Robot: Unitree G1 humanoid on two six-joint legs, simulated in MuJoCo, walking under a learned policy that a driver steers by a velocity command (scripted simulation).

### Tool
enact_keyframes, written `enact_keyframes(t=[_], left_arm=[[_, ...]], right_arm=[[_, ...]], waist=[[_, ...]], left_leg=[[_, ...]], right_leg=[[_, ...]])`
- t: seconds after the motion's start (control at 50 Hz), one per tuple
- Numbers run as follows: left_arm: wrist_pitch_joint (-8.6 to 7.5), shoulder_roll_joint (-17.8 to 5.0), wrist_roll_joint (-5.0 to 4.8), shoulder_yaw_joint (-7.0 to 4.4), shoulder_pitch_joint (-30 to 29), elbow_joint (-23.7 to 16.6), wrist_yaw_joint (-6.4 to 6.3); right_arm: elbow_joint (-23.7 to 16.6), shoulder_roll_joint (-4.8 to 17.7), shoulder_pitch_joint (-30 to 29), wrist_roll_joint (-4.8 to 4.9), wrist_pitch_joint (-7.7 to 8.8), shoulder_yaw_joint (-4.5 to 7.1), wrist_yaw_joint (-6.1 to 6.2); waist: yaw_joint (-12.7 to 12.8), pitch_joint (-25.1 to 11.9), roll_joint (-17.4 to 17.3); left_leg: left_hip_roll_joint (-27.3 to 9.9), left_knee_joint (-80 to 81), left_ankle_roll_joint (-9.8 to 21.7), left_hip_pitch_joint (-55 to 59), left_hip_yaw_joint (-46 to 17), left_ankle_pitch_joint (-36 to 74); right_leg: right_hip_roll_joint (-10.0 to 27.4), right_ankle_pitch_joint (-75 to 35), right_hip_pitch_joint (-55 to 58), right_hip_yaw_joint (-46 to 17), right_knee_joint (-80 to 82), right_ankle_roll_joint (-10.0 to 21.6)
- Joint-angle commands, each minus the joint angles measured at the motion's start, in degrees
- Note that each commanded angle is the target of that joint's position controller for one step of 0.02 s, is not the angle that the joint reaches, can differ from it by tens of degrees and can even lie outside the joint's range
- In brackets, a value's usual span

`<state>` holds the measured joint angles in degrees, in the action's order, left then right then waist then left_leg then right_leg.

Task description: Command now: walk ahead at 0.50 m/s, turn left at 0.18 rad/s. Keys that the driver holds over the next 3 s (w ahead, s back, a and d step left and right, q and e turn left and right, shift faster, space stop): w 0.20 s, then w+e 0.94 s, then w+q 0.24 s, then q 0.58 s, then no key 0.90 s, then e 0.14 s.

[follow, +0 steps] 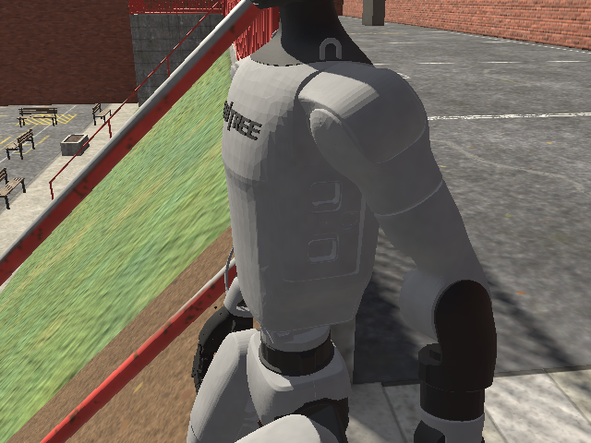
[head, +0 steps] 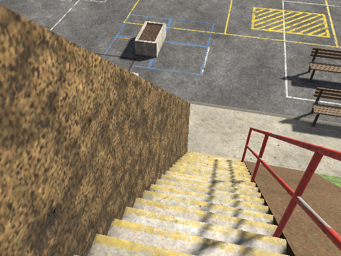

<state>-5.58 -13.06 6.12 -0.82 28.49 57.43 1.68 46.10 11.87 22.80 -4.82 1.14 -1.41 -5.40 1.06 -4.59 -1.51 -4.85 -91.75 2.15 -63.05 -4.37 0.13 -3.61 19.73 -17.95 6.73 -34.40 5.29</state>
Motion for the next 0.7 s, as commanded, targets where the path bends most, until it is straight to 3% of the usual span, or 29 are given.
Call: enact_keyframes(t=[0.02, 0.08, 0.1, 0.12, 0.14, 0.2, 0.22, 0.24, 0.26, 0.28, 0.32, 0.34, 0.36, 0.38, 0.4, 0.42, 0.44, 0.46, 0.48, 0.5, 0.52, 0.54, 0.56, 0.58, 0.6, 0.62, 0.66, 0.68, 0.7], left_arm=[[-2.56, -0.7, 1.14, 1.91, 6.5, 2.4, -1.22], [-3.38, -0.9, -0.02, 2.45, 12.2, 4.5, -2.37], [-3.05, -0.8, -0.33, 2.69, 10.3, 3.0, -2.66], [-2.09, -0.5, 0.45, 3.45, 9.2, 2.2, -2.18], [-1.24, 1.5, 0.74, 4.21, 6.7, 1.3, -1.61], [-0.58, -0.4, -0.23, 4.17, 10.5, 2.2, -2.05], [1.17, -7.0, -7.86, 0.73, 8.1, 0.2, -3.17], [2.66, -7.6, -6.94, 0.59, 8.2, -0.1, -4.3], [0.59, -0.1, -0.49, 4.09, 10.9, 2.3, -3.25], [0.66, -0.5, -1.62, 3.41, 12.0, 2.3, -2.93], [1.44, -2.8, -0.91, 2.45, 14.5, 4.6, -1.64], [2.33, -5.0, -0.19, 2.02, 10.8, 4.0, -0.22], [3.41, -5.7, 0.92, 2.0, 10.6, 4.2, 2.09], [3.84, -5.6, 0.71, 1.43, 15.4, 6.7, 5.0], [3.1, -3.4, -3.66, 0.3, 15.8, 4.9, 6.59], [0.7, 0.9, -3.79, 1.32, 9.2, -3.5, 6.6], [0.04, 0.1, -5.15, 1.99, 2.6, -3.8, 5.18], [-0.11, 3.2, -5.23, 4.22, 5.9, -0.7, 4.17], [-0.09, 1.6, -6.21, 3.22, 9.7, 0.1, 3.55], [0.18, 2.5, -5.51, 2.35, 9.6, 0.0, 2.94], [1.08, 3.5, -3.2, 2.91, 7.6, -0.1, 3.02], [1.23, 3.3, -2.49, 2.49, 7.1, 1.9, 3.87], [1.57, 1.8, -2.73, 1.23, 5.3, 2.4, 4.7], [2.42, 2.8, -0.94, 1.75, 8.2, 2.4, 5.34], [2.86, 1.4, 0.12, 1.47, 9.2, 2.4, 5.07], [2.59, 0.8, 1.78, 1.88, 3.6, -0.3, 4.49], [2.31, -0.2, 0.17, 1.71, -2.5, -3.0, 3.39], [2.06, -0.2, -0.03, 2.13, -2.2, -1.4, 3.37], [2.15, 0.4, 0.41, 1.79, -4.4, -1.5, 3.42]], right_arm=[[1.0, -2.4, 3.4, -0.2, 0.09, -2.13, -3.49], [0.6, 1.1, -2.8, -1.78, 1.33, -1.38, -1.47], [1.6, 1.6, -3.5, -1.74, 1.48, -1.74, -1.03], [3.3, 1.4, -4.9, -2.47, 1.28, -1.93, -1.0], [3.1, 1.5, -4.3, -2.99, 0.76, -1.84, -1.2], [1.6, 3.4, -8.8, -3.5, 0.31, -2.12, -1.19], [-1.7, 4.3, -22.6, 7.29, -0.35, 1.83, 3.15], [-2.7, 4.4, -24.9, 8.63, -0.5, 1.47, 4.34], [-1.1, 1.4, -17.6, -4.12, -0.84, -2.91, 1.05], [-0.3, 3.2, -16.8, -5.41, -1.08, -1.54, 0.15], [-1.7, 3.0, -20.3, -2.32, -0.48, -1.84, -0.2], [0.5, 3.8, -12.3, -1.15, 0.22, -1.36, 0.2], [6.1, 7.8, 3.9, -0.61, 1.13, 1.04, 0.73], [9.7, 13.3, 20.0, -1.74, 1.41, 4.39, 0.9], [9.5, 18.1, 25.3, -2.26, 1.33, 6.71, 0.66], [10.0, 21.8, 18.2, 0.21, 1.3, 7.5, -0.51], [7.5, 16.7, 9.0, -0.62, 0.92, 7.04, -0.17], [8.0, 12.3, 5.5, -2.86, 0.38, 5.2, -0.28], [8.3, 9.5, 7.4, -4.66, 0.3, 4.41, -0.06], [8.1, 3.7, 7.2, -4.01, 1.75, 2.99, 0.62], [8.2, -2.6, 4.4, -2.99, 3.32, 0.88, 2.41], [6.9, -2.7, 2.9, -1.24, 4.84, 0.4, 3.93], [8.0, -0.3, 4.9, -2.15, 5.7, 0.28, 4.67], [8.1, 1.7, 3.4, -3.25, 6.17, 0.77, 4.67], [8.5, 1.6, 3.4, -3.48, 6.44, 0.35, 3.88], [10.5, -0.9, 4.9, -3.13, 7.21, -0.43, 4.49], [17.0, -1.5, 15.3, -3.91, 7.4, -0.56, 5.28], [16.7, -1.1, 14.5, -3.7, 6.96, -1.08, 5.51], [16.1, -1.4, 12.5, -4.62, 6.91, -1.87, 5.13]], waist=[[-0.1, 11.4, 7.3], [3.0, 9.2, 4.4], [2.8, 10.2, 2.2], [2.5, 9.1, 2.2], [0.5, 9.7, 4.7], [3.9, 13.9, 2.3], [6.4, 8.9, -5.0], [8.1, 10.9, -2.5], [6.7, 18.5, 11.7], [7.5, 18.9, 9.2], [8.9, 16.1, 2.2], [4.1, 13.1, -0.9], [-1.7, 7.7, -4.7], [-8.3, 1.2, -10.1], [-8.8, -7.5, -15.5], [-4.9, -15.7, -12.5], [-6.2, -5.3, -2.3], [-4.1, -2.2, 4.0], [-1.3, 2.8, 4.4], [2.8, 8.1, 1.8], [4.2, 10.5, 0.0], [2.4, 9.4, 1.1], [1.8, 8.9, -2.4], [4.2, 8.7, -5.3], [5.0, 10.2, -5.6], [2.6, 9.8, -1.8], [-1.4, 10.1, -2.3], [-1.7, 10.7, 3.2], [-0.7, 10.2, 0.5]], left_leg=[[-2.9, 11.9, 0.2, 6.5, 2.6, 23.6], [-4.7, 30.5, -0.8, -10.8, -3.3, 30.8], [-4.3, 40.5, -0.8, -8.2, -2.9, 40.3], [-3.2, 41.5, -0.5, 6.9, 1.3, 43.8], [-1.4, 38.2, 0.0, 18.5, 3.9, 43.6], [-0.4, 46.4, -1.2, 16.1, 4.0, 30.6], [0.7, 52.6, -2.2, 26.9, 6.3, 30.4], [1.2, 58.3, -3.5, 27.1, 5.4, 26.1], [-3.9, 69.6, -1.0, 18.7, 0.3, 25.1], [-3.7, 74.9, -0.6, 21.7, 0.9, 23.8], [-2.5, 84.2, 0.1, 31.9, 2.4, 20.2], [-3.6, 89.7, 0.5, 44.5, 2.9, 26.5], [-2.9, 89.1, 0.7, 65.9, 7.1, 31.5], [-7.2, 80.6, 6.0, 87.3, 5.0, 34.6], [-12.3, 55.7, 10.8, 101.7, 2.9, 65.8], [-22.3, 59.9, 18.6, 105.5, -8.2, 34.1], [-21.7, 66.0, 17.0, 92.8, -9.0, 6.3], [-18.9, 65.6, 14.4, 80.0, -5.9, 1.8], [-17.9, 65.8, 13.1, 64.9, -2.6, 11.0], [-14.8, 66.9, 12.1, 51.2, 0.3, 9.5], [-11.3, 67.6, 9.6, 45.5, 1.2, 3.2], [-9.0, 68.2, 9.4, 38.5, 8.0, 1.7], [-7.4, 67.8, 7.3, 35.4, 11.8, 1.7], [-11.8, 65.0, 10.5, 32.4, 8.3, -3.2], [-16.8, 65.1, 13.9, 26.0, 1.9, -7.3], [-17.3, 63.7, 13.6, 36.8, 0.7, -8.8], [-20.4, 60.5, 13.0, 51.0, -3.9, -9.1], [-17.2, 55.9, 11.0, 47.6, 2.3, -11.3], [-15.2, 57.3, 10.0, 38.0, 5.7, -16.6]], right_leg=[[13.2, 0.2, -21.0, -16.0, 10.1, 11.1], [18.8, -6.7, 3.1, -21.9, 1.8, 12.4], [17.3, -4.1, 1.8, -19.9, -1.8, 11.6], [14.6, 2.7, -10.1, -16.3, -2.0, 11.2], [13.1, 9.1, -21.2, -14.7, -0.8, 10.8], [14.6, 13.0, -12.8, -18.2, -5.3, 11.7], [14.4, 9.7, -7.9, -18.2, -8.2, 6.4], [13.5, 6.7, -4.5, -17.8, -11.5, 5.7], [15.3, 11.1, -2.7, -22.5, -10.7, 7.6], [15.4, 6.0, 1.3, -25.1, -12.6, 9.0], [14.7, 1.1, 3.1, -26.7, -19.0, 9.0], [13.4, 1.0, -0.4, -25.2, -28.0, 7.9], [9.9, 3.4, -9.9, -21.8, -40.1, 5.4], [1.7, 12.0, -22.4, -15.8, -62.6, -1.6], [-3.4, 27.8, -38.6, -12.6, -84.6, -3.6], [-0.6, 26.0, -49.6, -9.1, -80.1, -3.1], [3.3, 18.7, -55.8, -10.9, -75.4, -3.5], [6.0, 12.0, -51.2, -15.2, -79.1, -1.3], [7.9, 5.2, -45.3, -15.8, -77.5, -0.6], [9.9, -8.9, -41.7, -14.3, -63.1, 0.8], [11.6, -17.7, -41.8, -15.5, -53.8, 1.5], [10.2, -30.1, -35.1, -13.2, -41.4, 0.1], [9.1, -32.7, -30.8, -9.9, -40.8, -0.6], [9.4, -35.8, -30.4, -11.0, -41.3, -0.9], [9.3, -35.8, -28.5, -11.7, -46.2, -1.1], [12.0, -40.1, -40.3, -16.6, -33.9, -1.1], [13.4, -41.1, -50.7, -19.5, -25.7, -1.2], [11.8, -53.9, -45.2, -18.0, -15.2, -1.7], [11.3, -56.2, -30.7, -13.0, -16.2, -1.1]])
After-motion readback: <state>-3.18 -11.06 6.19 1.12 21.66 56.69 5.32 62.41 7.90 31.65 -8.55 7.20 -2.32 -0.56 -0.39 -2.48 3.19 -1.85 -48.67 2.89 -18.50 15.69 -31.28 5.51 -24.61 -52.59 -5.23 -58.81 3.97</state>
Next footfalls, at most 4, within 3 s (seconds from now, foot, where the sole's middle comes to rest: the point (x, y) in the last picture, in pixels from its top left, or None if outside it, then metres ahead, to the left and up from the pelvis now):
0.38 left None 0.30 0.18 -0.97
0.96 right None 0.48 -0.13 -1.19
1.40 left None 0.73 -0.01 -1.40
1.90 right None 0.91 -0.23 -1.62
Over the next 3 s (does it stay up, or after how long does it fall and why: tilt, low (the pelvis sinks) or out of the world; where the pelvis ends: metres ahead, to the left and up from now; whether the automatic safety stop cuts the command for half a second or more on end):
stays up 0.82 -0.05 -0.83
